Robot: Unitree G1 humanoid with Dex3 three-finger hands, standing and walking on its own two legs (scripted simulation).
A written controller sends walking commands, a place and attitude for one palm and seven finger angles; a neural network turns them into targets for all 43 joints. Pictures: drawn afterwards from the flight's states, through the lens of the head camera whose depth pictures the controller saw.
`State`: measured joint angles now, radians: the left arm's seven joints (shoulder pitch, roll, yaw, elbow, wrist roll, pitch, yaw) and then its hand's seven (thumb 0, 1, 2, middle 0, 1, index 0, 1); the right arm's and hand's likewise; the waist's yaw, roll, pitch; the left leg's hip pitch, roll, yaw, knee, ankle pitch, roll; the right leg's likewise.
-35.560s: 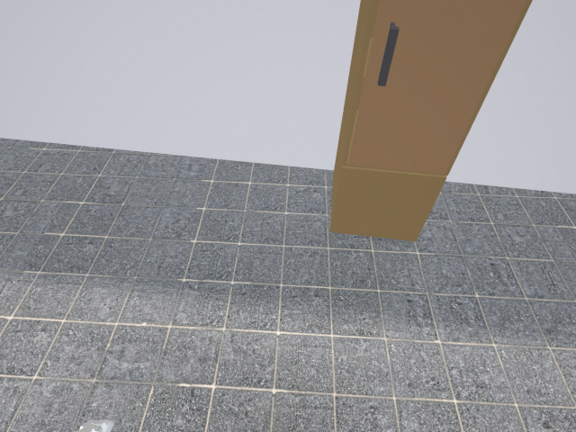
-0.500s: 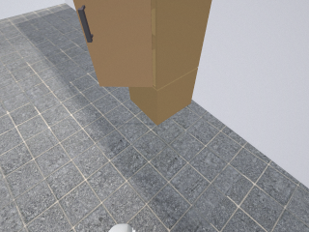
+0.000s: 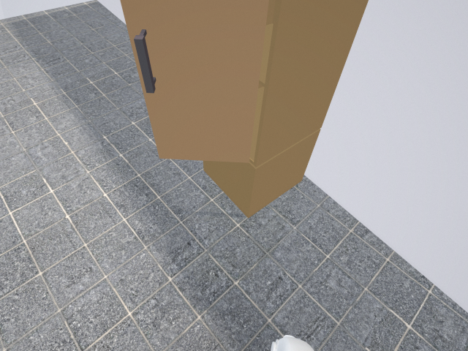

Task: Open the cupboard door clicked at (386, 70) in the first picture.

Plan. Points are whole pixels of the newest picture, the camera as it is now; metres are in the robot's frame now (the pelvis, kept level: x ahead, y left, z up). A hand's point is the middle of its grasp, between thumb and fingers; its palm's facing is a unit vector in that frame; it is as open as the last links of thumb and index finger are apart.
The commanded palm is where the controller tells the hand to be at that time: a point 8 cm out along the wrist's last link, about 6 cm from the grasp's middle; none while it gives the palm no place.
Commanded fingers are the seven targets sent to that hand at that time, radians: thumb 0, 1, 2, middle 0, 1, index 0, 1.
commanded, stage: take the last steps up to it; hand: left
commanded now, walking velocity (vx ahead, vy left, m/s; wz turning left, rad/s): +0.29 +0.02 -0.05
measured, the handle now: (147, 62) +0.77 +0.30 +0.06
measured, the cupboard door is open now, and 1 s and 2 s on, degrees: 50 50 50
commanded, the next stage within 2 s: come to a stop and stand still in 0.30 s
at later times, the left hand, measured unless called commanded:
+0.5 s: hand (164, 303) +0.23 +0.16 -0.17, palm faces +0.04 -0.98 -0.20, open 7.1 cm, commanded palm none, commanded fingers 0.00 0.90 0.90 -0.20 -0.30 -0.20 -0.30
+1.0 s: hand (165, 300) +0.24 +0.17 -0.18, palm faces -0.02 -0.96 -0.29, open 7.4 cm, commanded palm none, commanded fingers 0.00 0.90 0.90 -0.20 -0.30 -0.20 -0.30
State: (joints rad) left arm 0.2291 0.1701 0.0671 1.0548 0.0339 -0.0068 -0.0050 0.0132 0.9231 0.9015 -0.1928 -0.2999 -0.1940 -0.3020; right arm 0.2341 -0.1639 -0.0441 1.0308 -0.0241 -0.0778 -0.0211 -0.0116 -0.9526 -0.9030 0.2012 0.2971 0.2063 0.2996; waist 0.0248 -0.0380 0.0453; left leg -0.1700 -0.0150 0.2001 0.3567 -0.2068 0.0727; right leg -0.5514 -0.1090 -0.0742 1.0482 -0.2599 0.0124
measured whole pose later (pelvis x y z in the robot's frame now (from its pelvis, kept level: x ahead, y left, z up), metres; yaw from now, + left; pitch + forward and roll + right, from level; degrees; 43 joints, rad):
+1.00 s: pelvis +0.18 -0.03 -0.02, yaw -3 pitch +0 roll -1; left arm 0.25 0.18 0.02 0.96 0.03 -0.01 0.04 0.01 0.91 0.90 -0.19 -0.30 -0.19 -0.30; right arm 0.14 -0.23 -0.06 0.95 -0.02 0.05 0.01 0.01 -0.91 -0.90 0.20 0.30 0.21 0.30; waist 0.01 0.07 0.05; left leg -0.45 0.06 0.02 0.80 -0.34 -0.02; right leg -0.26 0.01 -0.04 0.63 -0.37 -0.01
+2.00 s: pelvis +0.23 -0.03 -0.01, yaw -4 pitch +0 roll +1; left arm 0.27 0.17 0.00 1.09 0.02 -0.01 0.04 0.01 0.91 0.90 -0.20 -0.30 -0.20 -0.30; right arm 0.24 -0.16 0.01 1.11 -0.01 -0.02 -0.03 0.01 -0.92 -0.90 0.20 0.30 0.20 0.30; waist 0.00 -0.02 0.01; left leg -0.19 0.00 0.13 0.51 -0.33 0.04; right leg -0.14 -0.02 -0.01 0.52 -0.38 0.00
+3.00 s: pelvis +0.22 -0.05 -0.01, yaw -1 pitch +0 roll +1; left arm 0.30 0.14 0.04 1.07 0.03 -0.02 0.05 0.01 0.91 0.90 -0.20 -0.30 -0.20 -0.30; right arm 0.26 -0.16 -0.01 1.10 -0.01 0.03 -0.03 0.01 -0.91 -0.90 0.20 0.30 0.20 0.30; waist 0.02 -0.01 0.03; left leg -0.30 0.01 0.08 0.75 -0.46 -0.01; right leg -0.13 -0.02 -0.08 0.52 -0.38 -0.03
